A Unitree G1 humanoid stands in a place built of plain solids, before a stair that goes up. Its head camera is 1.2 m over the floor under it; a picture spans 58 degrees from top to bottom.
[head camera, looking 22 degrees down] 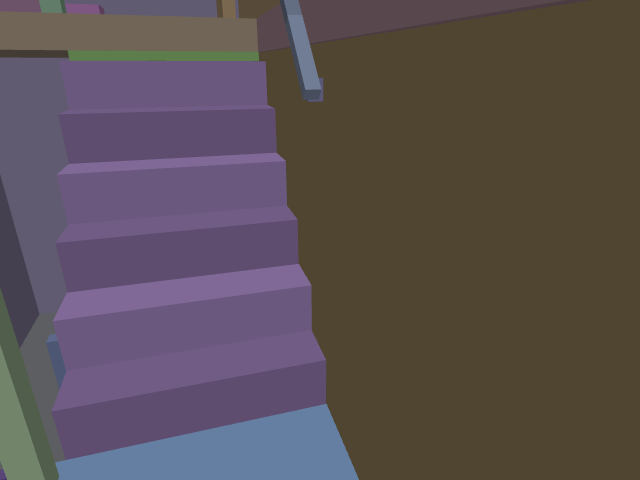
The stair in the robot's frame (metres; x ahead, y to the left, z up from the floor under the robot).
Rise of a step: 0.20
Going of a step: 0.20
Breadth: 0.90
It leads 17 degrees to the left of straight ahead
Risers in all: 7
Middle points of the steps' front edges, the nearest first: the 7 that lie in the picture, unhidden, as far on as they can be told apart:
1.17 0.41 0.20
1.37 0.46 0.41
1.56 0.52 0.61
1.76 0.58 0.81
1.95 0.64 1.02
2.15 0.69 1.22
2.34 0.75 1.42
